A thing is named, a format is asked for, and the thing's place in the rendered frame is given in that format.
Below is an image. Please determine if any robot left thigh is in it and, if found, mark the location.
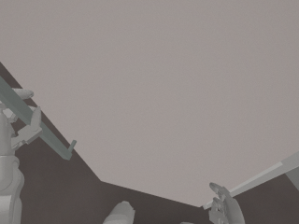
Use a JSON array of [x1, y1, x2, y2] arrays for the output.
[[103, 203, 135, 224]]

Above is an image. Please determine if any fridge door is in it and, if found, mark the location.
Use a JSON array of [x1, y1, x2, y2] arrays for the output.
[[0, 0, 299, 207]]

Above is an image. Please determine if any robot left hand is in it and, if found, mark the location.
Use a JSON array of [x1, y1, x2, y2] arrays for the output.
[[0, 88, 43, 156]]

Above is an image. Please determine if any robot left forearm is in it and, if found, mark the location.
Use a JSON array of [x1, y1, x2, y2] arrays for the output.
[[0, 154, 24, 224]]

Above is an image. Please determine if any robot right hand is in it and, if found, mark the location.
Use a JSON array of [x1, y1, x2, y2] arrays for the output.
[[208, 182, 246, 224]]

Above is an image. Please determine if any handle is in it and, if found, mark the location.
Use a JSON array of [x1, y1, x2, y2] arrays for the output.
[[0, 76, 77, 161]]

